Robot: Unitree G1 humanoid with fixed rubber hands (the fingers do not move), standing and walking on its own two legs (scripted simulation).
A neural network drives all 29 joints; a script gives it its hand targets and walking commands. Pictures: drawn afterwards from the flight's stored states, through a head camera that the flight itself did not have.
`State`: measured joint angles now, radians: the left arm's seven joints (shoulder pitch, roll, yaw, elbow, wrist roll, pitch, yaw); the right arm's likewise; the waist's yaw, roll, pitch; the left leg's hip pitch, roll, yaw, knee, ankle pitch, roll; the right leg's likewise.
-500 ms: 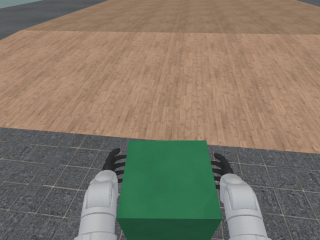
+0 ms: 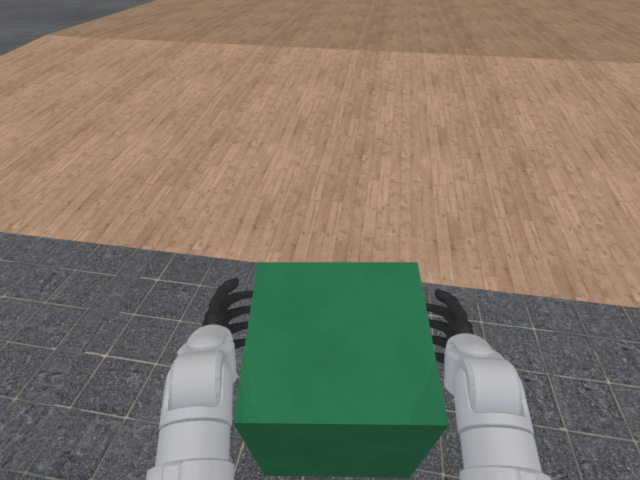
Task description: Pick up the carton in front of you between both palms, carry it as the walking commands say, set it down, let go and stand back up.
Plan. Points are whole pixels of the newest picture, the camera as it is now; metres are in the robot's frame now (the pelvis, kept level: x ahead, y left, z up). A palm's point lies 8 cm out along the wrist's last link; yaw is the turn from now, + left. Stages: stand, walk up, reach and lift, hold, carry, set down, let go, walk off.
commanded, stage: carry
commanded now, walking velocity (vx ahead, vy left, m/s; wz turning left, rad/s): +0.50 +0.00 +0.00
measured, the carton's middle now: (336, 374) +0.30 -0.01 -0.01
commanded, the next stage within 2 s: none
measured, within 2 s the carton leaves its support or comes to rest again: neither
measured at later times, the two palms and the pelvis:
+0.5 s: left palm (219, 250) +0.45 +0.16 +0.09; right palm (415, 242) +0.46 -0.14 +0.09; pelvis +0.21 +0.00 +0.00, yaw +0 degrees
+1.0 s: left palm (252, 155) +0.77 +0.15 +0.09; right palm (389, 147) +0.80 -0.15 +0.09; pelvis +0.53 -0.03 +0.00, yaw +2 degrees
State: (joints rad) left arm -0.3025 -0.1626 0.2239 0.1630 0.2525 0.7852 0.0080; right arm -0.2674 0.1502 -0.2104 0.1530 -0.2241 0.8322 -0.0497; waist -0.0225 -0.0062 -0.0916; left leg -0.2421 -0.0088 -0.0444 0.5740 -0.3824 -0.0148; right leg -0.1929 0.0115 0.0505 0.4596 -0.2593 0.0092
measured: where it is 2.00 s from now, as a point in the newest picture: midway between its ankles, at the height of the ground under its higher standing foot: (319, 280)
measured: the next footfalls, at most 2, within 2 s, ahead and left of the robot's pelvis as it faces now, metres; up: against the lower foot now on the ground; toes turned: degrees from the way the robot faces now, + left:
right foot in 0.30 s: +0.16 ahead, -0.11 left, +0.00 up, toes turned -12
left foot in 0.50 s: +0.27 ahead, +0.10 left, +0.00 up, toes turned +7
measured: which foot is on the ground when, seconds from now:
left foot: down 0.00-0.32, up 0.34-0.48, down 0.50-0.84, up 0.86-1.00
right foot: down 0.00-0.04, up 0.06-0.28, down 0.30-0.52, up 0.54-0.78, down 0.80-1.00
